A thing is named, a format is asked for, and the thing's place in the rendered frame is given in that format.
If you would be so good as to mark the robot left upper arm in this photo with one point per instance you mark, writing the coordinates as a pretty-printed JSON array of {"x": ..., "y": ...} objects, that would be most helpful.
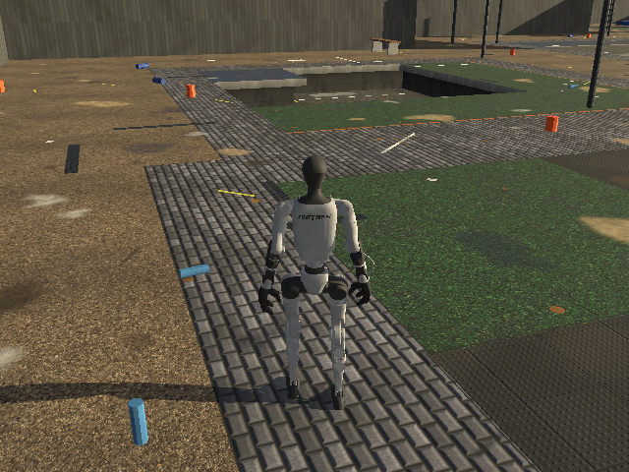
[{"x": 279, "y": 225}]

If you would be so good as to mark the left robot foot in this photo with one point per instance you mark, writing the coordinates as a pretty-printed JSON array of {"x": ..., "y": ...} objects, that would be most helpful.
[{"x": 293, "y": 390}]

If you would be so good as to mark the robot right upper arm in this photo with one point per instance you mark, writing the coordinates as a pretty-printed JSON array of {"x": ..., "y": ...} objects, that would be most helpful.
[{"x": 345, "y": 208}]

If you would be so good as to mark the left robot forearm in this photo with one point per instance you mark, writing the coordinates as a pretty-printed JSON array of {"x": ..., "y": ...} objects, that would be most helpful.
[{"x": 270, "y": 268}]

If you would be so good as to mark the robot right hand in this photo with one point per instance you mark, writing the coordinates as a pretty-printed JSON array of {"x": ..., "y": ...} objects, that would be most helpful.
[{"x": 366, "y": 291}]

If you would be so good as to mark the right robot shin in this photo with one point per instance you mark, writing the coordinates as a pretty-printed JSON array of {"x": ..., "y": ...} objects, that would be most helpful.
[{"x": 338, "y": 358}]

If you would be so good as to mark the right robot forearm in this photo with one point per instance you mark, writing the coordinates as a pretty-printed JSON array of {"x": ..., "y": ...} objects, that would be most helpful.
[{"x": 359, "y": 264}]

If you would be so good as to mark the robot left hand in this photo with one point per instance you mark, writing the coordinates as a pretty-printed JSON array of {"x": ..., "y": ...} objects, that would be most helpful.
[{"x": 262, "y": 298}]

